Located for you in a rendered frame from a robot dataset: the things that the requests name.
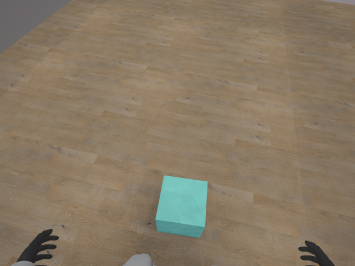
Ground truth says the robot right hand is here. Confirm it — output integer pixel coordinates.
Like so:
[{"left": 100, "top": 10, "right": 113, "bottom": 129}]
[{"left": 298, "top": 241, "right": 335, "bottom": 266}]

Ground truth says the robot left hand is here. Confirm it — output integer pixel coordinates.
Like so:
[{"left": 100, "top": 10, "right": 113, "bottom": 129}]
[{"left": 17, "top": 229, "right": 59, "bottom": 266}]

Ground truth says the carton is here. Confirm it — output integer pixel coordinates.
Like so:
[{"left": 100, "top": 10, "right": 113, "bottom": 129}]
[{"left": 155, "top": 176, "right": 207, "bottom": 238}]

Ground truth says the left robot thigh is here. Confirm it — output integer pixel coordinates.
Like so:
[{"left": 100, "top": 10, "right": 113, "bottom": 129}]
[{"left": 122, "top": 254, "right": 156, "bottom": 266}]

